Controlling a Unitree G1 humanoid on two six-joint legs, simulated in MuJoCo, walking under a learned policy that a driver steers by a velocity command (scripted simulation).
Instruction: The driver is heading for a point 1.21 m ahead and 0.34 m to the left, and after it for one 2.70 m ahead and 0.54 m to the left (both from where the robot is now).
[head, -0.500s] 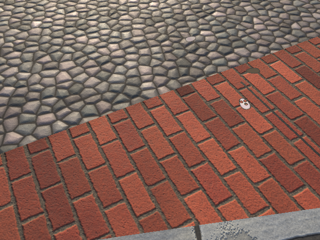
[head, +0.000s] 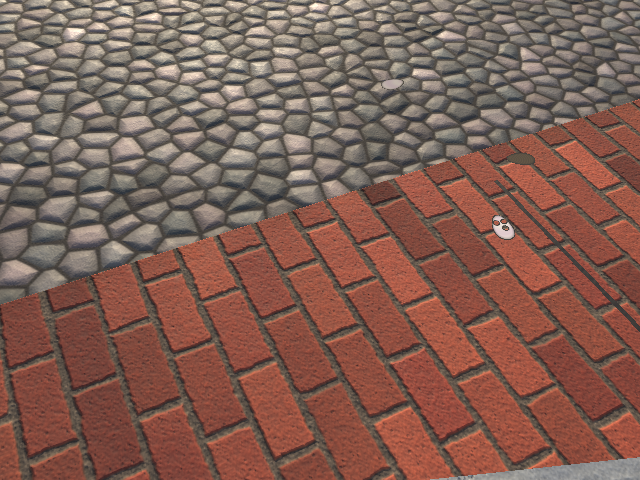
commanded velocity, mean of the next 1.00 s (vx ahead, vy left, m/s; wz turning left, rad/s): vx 0.16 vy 0.00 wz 0.00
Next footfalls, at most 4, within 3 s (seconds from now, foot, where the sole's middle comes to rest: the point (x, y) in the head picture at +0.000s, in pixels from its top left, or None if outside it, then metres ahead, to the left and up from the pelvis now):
0.44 right None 0.33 -0.05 -0.75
0.74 left None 0.25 0.14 -0.75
2.32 right None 0.47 -0.08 -0.75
2.86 left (282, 347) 0.79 0.09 -0.75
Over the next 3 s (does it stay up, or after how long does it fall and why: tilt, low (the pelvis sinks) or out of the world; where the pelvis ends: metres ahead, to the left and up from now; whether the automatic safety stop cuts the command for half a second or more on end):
stays up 0.70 0.04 0.01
